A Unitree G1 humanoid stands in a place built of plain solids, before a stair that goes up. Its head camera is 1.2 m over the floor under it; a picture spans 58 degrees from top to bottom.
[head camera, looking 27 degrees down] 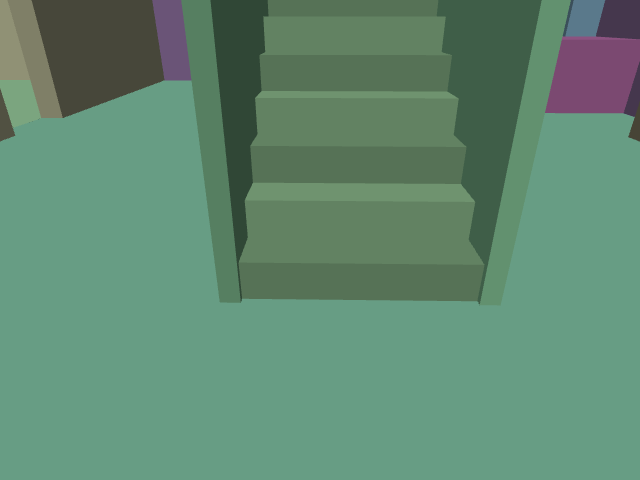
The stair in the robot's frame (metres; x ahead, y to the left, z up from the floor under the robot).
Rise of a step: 0.20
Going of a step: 0.26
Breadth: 1.13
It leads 1 degrees to the right of straight ahead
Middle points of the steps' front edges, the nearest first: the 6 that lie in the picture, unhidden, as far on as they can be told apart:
1.72 -0.19 0.20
1.98 -0.19 0.41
2.23 -0.20 0.61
2.49 -0.20 0.81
2.75 -0.21 1.02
3.01 -0.21 1.22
